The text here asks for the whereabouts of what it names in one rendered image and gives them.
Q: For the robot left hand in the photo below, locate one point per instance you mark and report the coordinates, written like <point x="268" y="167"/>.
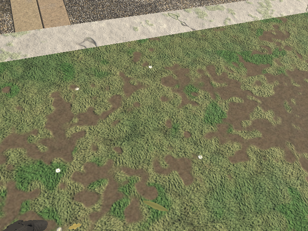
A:
<point x="28" y="225"/>

